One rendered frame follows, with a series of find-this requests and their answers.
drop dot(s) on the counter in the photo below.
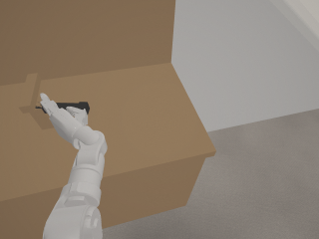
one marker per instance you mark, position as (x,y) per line
(114,55)

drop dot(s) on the left robot upper arm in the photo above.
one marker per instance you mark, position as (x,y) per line
(76,222)

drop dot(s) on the left robot hand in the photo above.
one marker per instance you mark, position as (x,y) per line
(66,122)

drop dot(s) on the left robot forearm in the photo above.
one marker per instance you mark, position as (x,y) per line
(83,187)

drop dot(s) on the tap lever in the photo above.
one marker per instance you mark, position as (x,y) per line
(79,105)

